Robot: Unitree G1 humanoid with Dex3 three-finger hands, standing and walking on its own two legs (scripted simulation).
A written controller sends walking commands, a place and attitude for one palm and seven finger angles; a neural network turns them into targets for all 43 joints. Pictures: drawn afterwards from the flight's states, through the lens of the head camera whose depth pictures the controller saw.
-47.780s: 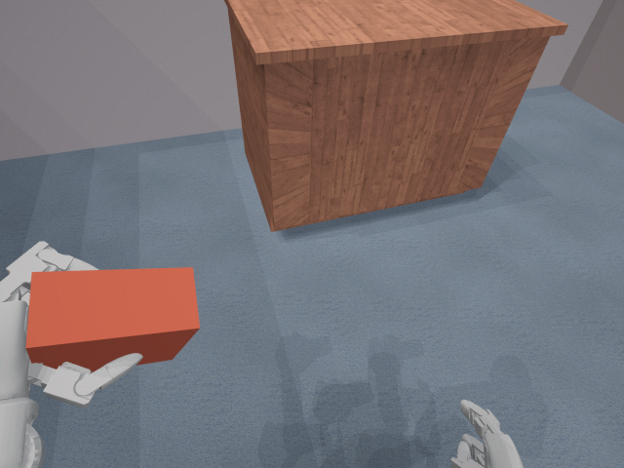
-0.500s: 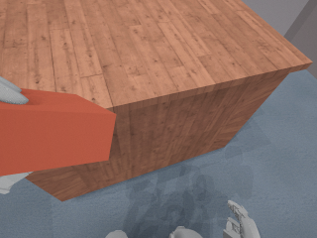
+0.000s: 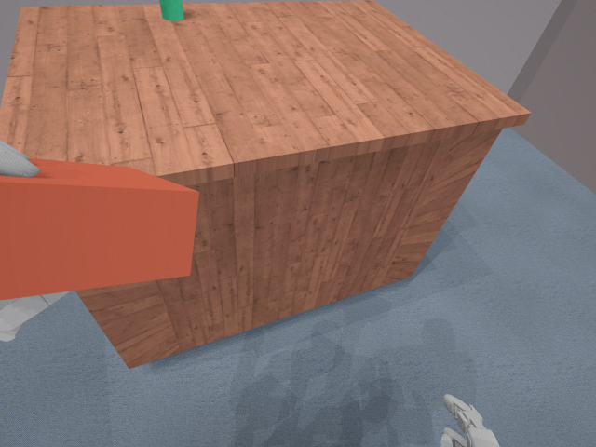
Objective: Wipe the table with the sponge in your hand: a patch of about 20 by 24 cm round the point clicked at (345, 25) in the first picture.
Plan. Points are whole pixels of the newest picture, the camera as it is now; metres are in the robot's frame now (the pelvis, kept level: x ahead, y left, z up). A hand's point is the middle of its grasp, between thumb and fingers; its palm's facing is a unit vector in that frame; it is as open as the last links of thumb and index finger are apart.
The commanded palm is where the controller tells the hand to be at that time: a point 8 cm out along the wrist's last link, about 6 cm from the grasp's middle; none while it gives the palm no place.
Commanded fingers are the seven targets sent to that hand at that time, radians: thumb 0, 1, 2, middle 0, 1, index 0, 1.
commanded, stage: stop stepping back and stand still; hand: left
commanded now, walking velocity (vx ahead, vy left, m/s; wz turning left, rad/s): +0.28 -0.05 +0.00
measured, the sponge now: (100, 214) +0.23 +0.19 +0.26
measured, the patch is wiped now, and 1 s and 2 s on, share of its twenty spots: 1.00 1.00 1.00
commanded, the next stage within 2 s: stand and wait in 0.92 s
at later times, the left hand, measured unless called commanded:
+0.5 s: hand out of the picture +0.18 +0.23 +0.32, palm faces +0.54 -0.79 -0.29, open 10.3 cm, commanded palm +0.12 +0.26 +0.29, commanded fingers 0.00 0.10 1.30 -1.20 -1.60 -1.20 -1.60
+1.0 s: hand (40, 188) +0.22 +0.21 +0.30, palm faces +0.52 -0.77 -0.36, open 10.3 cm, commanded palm +0.14 +0.26 +0.29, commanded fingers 0.00 0.10 1.30 -1.20 -1.60 -1.20 -1.60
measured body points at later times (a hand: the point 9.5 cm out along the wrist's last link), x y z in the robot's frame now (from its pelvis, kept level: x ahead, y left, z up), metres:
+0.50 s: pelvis -0.04 -0.02 +0.01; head -0.06 +0.00 +0.46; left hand +0.14 +0.27 +0.33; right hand +0.10 -0.23 -0.08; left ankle -0.02 +0.12 -0.73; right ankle -0.05 -0.13 -0.72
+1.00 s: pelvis -0.02 -0.02 +0.01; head +0.00 -0.02 +0.46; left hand +0.18 +0.25 +0.31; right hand +0.17 -0.24 -0.07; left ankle +0.00 +0.11 -0.73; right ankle -0.05 -0.13 -0.73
